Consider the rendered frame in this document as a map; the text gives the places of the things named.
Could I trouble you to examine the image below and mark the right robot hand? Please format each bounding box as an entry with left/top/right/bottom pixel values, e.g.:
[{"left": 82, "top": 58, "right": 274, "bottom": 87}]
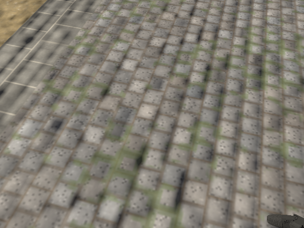
[{"left": 267, "top": 214, "right": 304, "bottom": 228}]

